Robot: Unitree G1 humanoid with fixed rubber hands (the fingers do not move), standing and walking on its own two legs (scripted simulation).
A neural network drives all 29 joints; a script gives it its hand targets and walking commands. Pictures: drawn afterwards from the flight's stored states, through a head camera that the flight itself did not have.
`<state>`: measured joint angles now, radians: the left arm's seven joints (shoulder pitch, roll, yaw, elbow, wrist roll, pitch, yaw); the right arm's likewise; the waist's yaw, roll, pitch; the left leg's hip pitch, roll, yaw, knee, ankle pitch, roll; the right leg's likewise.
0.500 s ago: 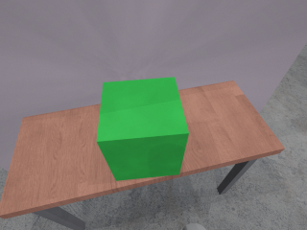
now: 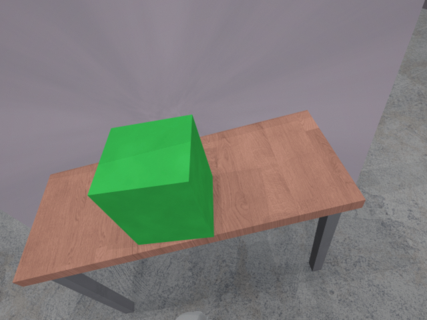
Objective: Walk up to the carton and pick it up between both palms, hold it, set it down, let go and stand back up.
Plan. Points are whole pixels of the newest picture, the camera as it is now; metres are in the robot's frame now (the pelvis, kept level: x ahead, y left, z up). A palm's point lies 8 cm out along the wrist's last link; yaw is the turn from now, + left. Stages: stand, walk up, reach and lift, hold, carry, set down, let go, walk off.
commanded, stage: walk up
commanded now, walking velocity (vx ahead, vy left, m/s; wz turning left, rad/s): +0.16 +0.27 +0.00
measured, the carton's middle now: (163, 183) +0.46 +0.16 -0.04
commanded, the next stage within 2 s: none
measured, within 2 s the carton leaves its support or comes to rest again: neither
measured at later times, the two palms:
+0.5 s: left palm out of the picture -0.05 +0.32 -0.16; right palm (300, 317) +0.17 -0.12 -0.15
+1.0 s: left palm out of the picture +0.03 +0.36 -0.16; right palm out of the picture +0.01 -0.05 -0.16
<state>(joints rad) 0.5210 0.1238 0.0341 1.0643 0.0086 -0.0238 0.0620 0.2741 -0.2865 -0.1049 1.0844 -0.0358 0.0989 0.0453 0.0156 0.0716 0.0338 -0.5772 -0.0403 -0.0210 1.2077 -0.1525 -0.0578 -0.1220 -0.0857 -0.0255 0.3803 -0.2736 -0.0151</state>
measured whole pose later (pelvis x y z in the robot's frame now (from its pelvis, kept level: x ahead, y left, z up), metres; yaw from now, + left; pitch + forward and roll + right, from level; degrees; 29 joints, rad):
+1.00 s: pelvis +0.04 +0.15 -0.01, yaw +1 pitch -1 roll +1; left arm 0.28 0.12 0.01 1.14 0.01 0.03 0.03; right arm 0.33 -0.12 0.01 1.12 -0.01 -0.01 -0.03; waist -0.02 0.00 0.02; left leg -0.20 -0.05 0.16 0.32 -0.12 0.08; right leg -0.08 -0.02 0.00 0.39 -0.29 -0.01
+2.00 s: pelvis +0.06 +0.10 -0.01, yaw +1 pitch -1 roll +1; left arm 0.38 0.07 -0.04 1.18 0.00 -0.04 0.04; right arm 0.33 -0.12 0.01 1.21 0.00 -0.01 -0.04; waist -0.01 0.02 0.01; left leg -0.21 0.04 0.12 0.40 -0.18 0.00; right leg -0.03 0.07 -0.03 0.34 -0.30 -0.08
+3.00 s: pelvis -0.01 +0.13 -0.03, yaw -2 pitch +8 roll -2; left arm 0.15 0.13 0.00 0.30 0.02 0.68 0.01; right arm 0.11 -0.22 0.02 0.56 0.14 0.29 0.09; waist -0.01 0.00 0.09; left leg -0.57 0.06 0.12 0.61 -0.17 0.03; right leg -0.44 0.07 -0.04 0.62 -0.31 -0.05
